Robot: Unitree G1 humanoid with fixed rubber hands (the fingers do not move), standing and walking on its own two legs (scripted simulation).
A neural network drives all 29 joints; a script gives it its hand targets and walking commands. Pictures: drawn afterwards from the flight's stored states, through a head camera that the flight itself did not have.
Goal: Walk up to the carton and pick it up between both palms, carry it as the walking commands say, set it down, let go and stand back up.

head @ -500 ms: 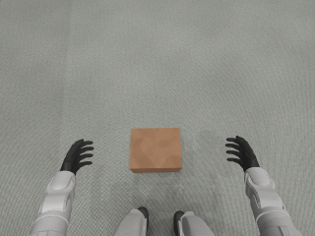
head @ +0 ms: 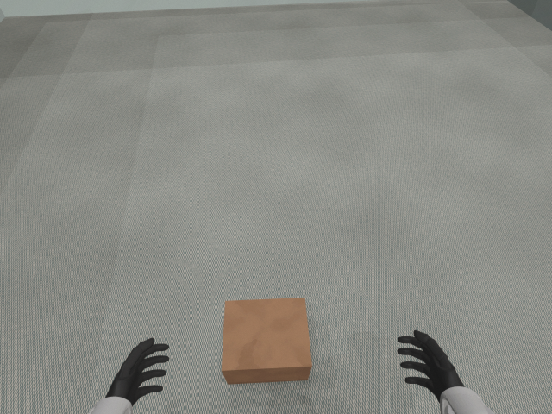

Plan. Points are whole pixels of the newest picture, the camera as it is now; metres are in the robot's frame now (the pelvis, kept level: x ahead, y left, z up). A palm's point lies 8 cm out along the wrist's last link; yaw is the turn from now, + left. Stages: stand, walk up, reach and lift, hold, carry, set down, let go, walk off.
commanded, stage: let go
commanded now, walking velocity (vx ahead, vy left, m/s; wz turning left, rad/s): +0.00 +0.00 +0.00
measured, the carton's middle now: (266, 340) +0.43 +0.04 -0.69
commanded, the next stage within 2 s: stand in 0.18 s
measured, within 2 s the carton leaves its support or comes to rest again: neither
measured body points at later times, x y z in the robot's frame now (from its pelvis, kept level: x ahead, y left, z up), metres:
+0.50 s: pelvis +0.01 +0.01 +0.00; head +0.02 +0.01 +0.45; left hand +0.16 +0.30 -0.09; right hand +0.16 -0.29 -0.09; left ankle -0.01 +0.12 -0.74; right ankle -0.03 -0.10 -0.74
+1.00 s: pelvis +0.01 +0.01 +0.00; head +0.01 +0.02 +0.45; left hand +0.14 +0.31 -0.10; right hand +0.13 -0.29 -0.10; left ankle -0.01 +0.12 -0.74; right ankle -0.03 -0.10 -0.74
